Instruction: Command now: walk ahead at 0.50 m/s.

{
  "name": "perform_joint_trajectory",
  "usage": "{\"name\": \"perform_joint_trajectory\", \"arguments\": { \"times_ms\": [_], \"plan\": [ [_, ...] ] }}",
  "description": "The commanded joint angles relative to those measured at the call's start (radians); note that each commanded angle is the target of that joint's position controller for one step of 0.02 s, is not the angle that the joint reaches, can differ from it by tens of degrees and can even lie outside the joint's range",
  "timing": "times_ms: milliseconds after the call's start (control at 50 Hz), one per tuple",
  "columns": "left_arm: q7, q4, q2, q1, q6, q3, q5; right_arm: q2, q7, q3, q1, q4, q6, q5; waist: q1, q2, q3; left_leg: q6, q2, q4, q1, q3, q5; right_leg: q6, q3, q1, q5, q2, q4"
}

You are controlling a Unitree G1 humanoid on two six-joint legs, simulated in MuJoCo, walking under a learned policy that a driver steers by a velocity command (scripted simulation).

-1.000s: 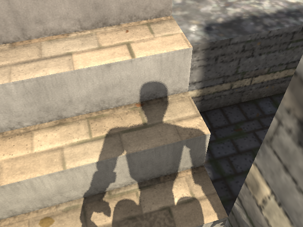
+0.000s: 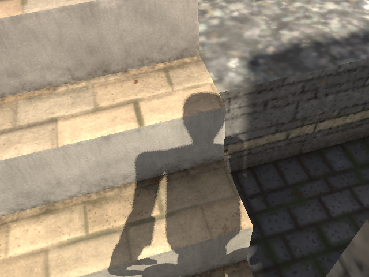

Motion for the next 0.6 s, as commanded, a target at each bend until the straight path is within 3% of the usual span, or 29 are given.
{"name": "perform_joint_trajectory", "arguments": {
  "times_ms": [20, 60, 80, 100, 120, 180, 200, 220, 340, 360, 380, 600],
  "plan": [
    [-0.004, -0.044, 0.139, 0.023, -0.006, 0.043, -0.003, 0.046, 0.010, 0.030, -0.009, -0.116, -0.057, 0.003, 0.041, -0.069, -0.151, 0.008, 0.053, -0.028, -0.039, -0.038, 0.418, -0.008, 0.121, 0.266, 0.506, -0.131, 0.032],
    [-0.010, -0.049, 0.120, -0.021, -0.007, 0.042, -0.003, 0.040, 0.006, 0.029, -0.014, -0.135, -0.054, -0.001, 0.038, -0.042, -0.139, 0.004, 0.064, -0.020, -0.028, -0.047, 0.471, -0.006, 0.099, 0.232, 0.376, -0.111, 0.022],
    [0.026, -0.025, 0.139, 0.005, -0.003, 0.048, -0.034, 0.010, -0.013, 0.012, 0.032, -0.104, -0.048, -0.014, 0.022, -0.093, -0.170, 0.003, 0.066, -0.024, 0.051, -0.061, 0.373, 0.005, 0.059, 0.185, 0.274, -0.109, 0.037],
    [0.035, -0.036, 0.120, -0.029, -0.001, 0.040, -0.033, -0.003, -0.016, 0.009, 0.017, -0.107, -0.045, -0.020, 0.019, -0.055, -0.122, 0.002, 0.060, -0.045, 0.034, -0.066, 0.351, 0.015, 0.058, 0.146, 0.201, -0.103, 0.025],
    [0.039, -0.043, 0.118, -0.058, 0.003, 0.039, -0.026, 0.010, -0.015, 0.012, -0.001, -0.111, -0.044, -0.022, 0.018, -0.028, -0.079, 0.004, 0.058, -0.061, 0.019, -0.069, 0.340, 0.021, 0.057, 0.116, 0.148, -0.102, 0.014],
    [0.038, -0.047, 0.135, -0.089, 0.010, 0.044, -0.020, 0.025, -0.007, 0.013, -0.002, -0.115, -0.047, -0.026, 0.008, 0.017, -0.033, 0.006, 0.058, -0.072, 0.015, -0.070, 0.366, 0.031, 0.049, 0.085, 0.108, -0.100, 0.014],
    [0.037, -0.048, 0.137, -0.090, 0.010, 0.044, -0.020, 0.023, -0.005, 0.011, 0.001, -0.117, -0.049, -0.023, 0.008, 0.013, -0.033, 0.007, 0.056, -0.073, 0.019, -0.071, 0.377, 0.033, 0.045, 0.083, 0.104, -0.099, 0.015],
    [0.034, -0.044, 0.123, -0.103, 0.007, 0.037, -0.015, 0.015, 0.000, 0.004, -0.003, -0.118, -0.048, -0.033, 0.001, -0.008, -0.014, 0.011, 0.058, -0.060, 0.026, -0.074, 0.401, 0.032, 0.036, 0.067, 0.117, -0.101, 0.019],
    [0.026, -0.043, 0.133, -0.109, -0.002, 0.031, -0.021, -0.009, 0.010, -0.008, -0.031, -0.138, -0.047, -0.027, -0.005, -0.017, -0.023, 0.021, 0.057, -0.063, 0.050, -0.076, 0.426, 0.046, 0.029, 0.038, 0.080, -0.100, 0.021],
    [0.026, -0.036, 0.139, -0.090, -0.002, 0.031, -0.027, -0.019, 0.012, -0.009, -0.016, -0.133, -0.047, -0.024, -0.008, -0.020, -0.050, 0.017, 0.052, -0.084, 0.060, -0.076, 0.384, 0.051, 0.027, 0.051, 0.059, -0.098, 0.010],
    [0.025, -0.036, 0.143, -0.095, -0.003, 0.031, -0.027, -0.022, 0.014, -0.010, -0.029, -0.135, -0.046, -0.025, -0.006, -0.025, -0.030, 0.017, 0.049, -0.092, 0.053, -0.076, 0.359, 0.053, 0.028, 0.044, 0.056, -0.100, 0.006],
    [0.028, -0.027, 0.158, -0.067, -0.008, 0.028, -0.029, -0.018, 0.025, -0.012, -0.070, -0.141, -0.054, -0.028, 0.002, -0.049, -0.027, 0.028, 0.036, -0.110, 0.035, -0.078, 0.274, 0.063, 0.023, 0.032, 0.038, -0.111, 0.001]
  ]
}}
Velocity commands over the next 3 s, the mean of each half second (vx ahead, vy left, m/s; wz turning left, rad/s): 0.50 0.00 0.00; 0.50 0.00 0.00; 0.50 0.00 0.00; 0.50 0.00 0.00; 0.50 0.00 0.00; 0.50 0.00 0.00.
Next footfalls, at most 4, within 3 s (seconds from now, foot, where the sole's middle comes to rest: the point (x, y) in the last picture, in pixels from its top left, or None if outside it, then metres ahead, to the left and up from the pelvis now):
none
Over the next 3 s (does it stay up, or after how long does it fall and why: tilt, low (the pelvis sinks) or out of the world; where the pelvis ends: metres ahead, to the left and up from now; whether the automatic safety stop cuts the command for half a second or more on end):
stays up -0.01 0.04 0.00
